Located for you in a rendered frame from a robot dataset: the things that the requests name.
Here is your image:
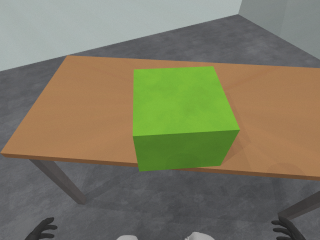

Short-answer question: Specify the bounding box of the carton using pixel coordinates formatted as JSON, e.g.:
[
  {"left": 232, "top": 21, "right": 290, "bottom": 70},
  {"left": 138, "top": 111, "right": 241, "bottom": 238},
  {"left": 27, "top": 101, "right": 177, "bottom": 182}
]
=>
[{"left": 132, "top": 66, "right": 240, "bottom": 172}]

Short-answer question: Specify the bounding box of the robot left hand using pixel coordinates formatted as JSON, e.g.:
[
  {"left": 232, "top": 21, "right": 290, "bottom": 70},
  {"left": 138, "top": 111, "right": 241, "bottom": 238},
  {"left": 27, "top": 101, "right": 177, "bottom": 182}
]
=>
[{"left": 25, "top": 217, "right": 58, "bottom": 240}]

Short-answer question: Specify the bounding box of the robot right hand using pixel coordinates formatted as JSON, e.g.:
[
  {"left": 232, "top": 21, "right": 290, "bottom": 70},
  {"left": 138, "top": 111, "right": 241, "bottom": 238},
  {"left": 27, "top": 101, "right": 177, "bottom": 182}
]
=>
[{"left": 271, "top": 216, "right": 306, "bottom": 240}]

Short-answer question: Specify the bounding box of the table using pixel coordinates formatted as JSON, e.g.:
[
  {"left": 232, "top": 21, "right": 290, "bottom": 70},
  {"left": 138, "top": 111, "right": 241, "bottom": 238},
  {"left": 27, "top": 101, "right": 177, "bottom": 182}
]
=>
[{"left": 0, "top": 55, "right": 320, "bottom": 221}]

